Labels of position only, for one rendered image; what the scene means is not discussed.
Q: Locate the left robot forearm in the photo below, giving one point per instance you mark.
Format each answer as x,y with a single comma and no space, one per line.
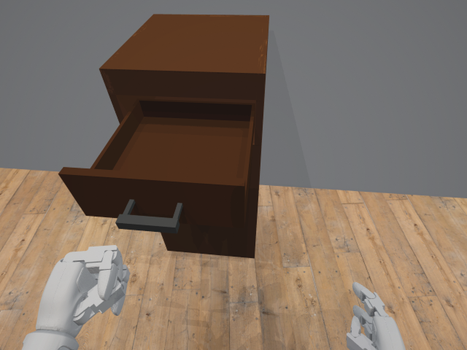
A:
49,340

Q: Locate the handle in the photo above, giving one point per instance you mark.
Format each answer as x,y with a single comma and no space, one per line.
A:
146,223

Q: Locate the right robot hand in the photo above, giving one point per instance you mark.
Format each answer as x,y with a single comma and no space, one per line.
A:
381,330

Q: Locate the cabinet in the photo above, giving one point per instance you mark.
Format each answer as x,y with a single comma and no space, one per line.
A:
218,58

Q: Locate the drawer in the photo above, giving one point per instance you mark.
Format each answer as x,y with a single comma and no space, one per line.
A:
165,152

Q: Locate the left robot hand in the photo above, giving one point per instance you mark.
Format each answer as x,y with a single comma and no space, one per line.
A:
97,273

